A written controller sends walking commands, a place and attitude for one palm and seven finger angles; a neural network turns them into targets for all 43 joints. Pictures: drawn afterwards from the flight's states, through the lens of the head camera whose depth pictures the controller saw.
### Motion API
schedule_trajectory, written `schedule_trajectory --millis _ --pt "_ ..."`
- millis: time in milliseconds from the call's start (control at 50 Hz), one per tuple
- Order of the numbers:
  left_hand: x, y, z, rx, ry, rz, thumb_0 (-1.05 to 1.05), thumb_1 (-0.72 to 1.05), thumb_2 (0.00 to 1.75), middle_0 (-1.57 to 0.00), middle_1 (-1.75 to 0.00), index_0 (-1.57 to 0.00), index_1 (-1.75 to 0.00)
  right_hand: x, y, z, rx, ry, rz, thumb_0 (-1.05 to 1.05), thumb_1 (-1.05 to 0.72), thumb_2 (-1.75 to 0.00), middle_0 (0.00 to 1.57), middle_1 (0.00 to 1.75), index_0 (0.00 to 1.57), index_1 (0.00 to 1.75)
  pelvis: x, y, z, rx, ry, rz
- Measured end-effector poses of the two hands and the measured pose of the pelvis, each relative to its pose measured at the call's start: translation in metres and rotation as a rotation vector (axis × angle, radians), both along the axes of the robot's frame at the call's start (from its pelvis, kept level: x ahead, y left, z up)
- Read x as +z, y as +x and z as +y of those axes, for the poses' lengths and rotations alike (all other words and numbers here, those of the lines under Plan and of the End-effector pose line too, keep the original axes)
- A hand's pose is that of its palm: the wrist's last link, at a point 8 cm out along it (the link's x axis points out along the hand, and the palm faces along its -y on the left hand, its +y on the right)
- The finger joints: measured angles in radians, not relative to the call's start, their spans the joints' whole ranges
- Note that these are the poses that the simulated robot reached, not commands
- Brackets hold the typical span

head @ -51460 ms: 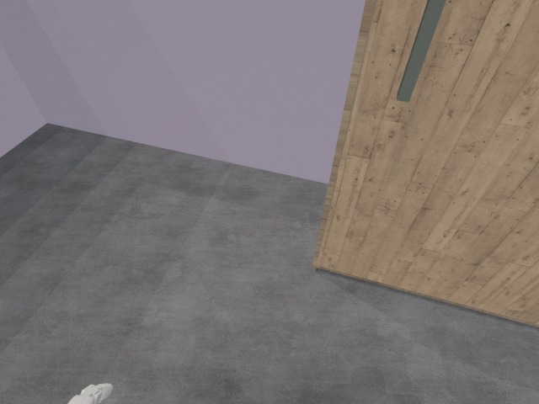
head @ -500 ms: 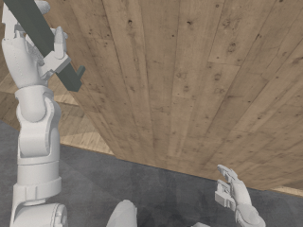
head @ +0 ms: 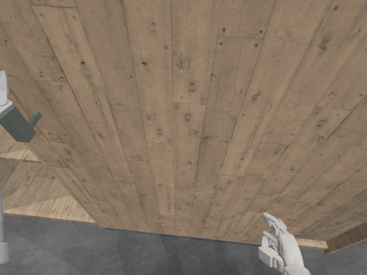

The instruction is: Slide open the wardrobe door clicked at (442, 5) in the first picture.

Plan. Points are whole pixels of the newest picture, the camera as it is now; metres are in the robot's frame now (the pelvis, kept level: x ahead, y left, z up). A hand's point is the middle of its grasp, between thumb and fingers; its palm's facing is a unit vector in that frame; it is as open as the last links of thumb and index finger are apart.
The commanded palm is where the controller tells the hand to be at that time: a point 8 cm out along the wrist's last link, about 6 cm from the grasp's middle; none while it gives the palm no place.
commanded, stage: stop walking and hold the door there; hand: left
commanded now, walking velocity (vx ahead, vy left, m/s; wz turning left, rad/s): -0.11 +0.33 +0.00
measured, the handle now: out of the picture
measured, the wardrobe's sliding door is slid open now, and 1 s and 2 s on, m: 0.61 0.61 0.61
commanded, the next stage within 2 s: none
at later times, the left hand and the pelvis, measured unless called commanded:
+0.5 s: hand (2, 98) +0.31 +0.35 +0.22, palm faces +0.58 -0.80 -0.16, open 6.5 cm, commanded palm +0.26 +0.38 +0.20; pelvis -0.06 +0.02 +0.01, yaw -5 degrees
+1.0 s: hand (2, 98) +0.30 +0.34 +0.23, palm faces +0.57 -0.81 -0.17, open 6.3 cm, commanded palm +0.25 +0.36 +0.20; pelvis -0.09 +0.02 +0.01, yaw -8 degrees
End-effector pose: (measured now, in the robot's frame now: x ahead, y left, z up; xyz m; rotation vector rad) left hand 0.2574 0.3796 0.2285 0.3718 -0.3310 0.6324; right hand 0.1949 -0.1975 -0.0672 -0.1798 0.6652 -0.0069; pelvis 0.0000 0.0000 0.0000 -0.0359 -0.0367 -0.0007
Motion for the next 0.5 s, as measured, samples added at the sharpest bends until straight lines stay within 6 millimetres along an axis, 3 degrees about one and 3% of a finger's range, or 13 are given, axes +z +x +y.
schedule_trajectory --millis 40,100,180,260,380,500 --pt "0.001 -0.001 -0.002 0.056 0.020 0.018 -0.29 0.55 0.78 -0.46 -1.41 -0.28 -1.34 -0.015 0.000 -0.022 -0.034 -0.004 -0.010 0.01 -0.90 -0.90 0.20 0.30 0.21 0.30 -0.011 -0.001 -0.007 -0.018 0.018 0.004" --pt "0.004 -0.004 -0.003 0.108 0.028 0.073 -0.32 0.55 0.75 -0.46 -1.41 -0.29 -1.36 -0.029 -0.015 -0.053 -0.126 -0.021 0.024 0.01 -0.90 -0.90 0.20 0.30 0.21 0.30 -0.007 -0.009 -0.005 -0.031 0.033 0.001" --pt "0.005 -0.005 -0.004 0.111 0.015 0.101 -0.32 0.56 0.72 -0.46 -1.41 -0.32 -1.38 -0.030 -0.053 -0.083 -0.204 -0.067 0.103 0.01 -0.90 -0.90 0.20 0.30 0.20 0.30 0.001 -0.020 -0.005 -0.033 0.072 -0.003" --pt "0.004 -0.004 -0.003 0.081 -0.007 0.082 -0.30 0.56 0.72 -0.46 -1.41 -0.33 -1.38 -0.023 -0.097 -0.099 -0.255 -0.125 0.168 0.01 -0.90 -0.90 0.20 0.30 0.20 0.30 0.006 -0.030 -0.005 -0.036 0.091 -0.001" --pt "-0.002 -0.001 0.000 -0.012 -0.040 -0.009 -0.27 0.58 0.75 -0.46 -1.41 -0.30 -1.36 -0.011 -0.152 -0.101 -0.315 -0.214 0.190 0.01 -0.90 -0.90 0.20 0.30 0.20 0.30 -0.001 -0.046 0.012 -0.047 0.049 0.011" --pt "-0.003 0.000 -0.001 -0.062 -0.076 -0.018 -0.23 0.62 0.75 -0.46 -1.41 -0.26 -1.36 -0.006 -0.187 -0.065 -0.355 -0.156 0.202 0.01 -0.90 -0.90 0.20 0.30 0.20 0.30 0.008 -0.058 0.021 -0.082 0.023 0.010"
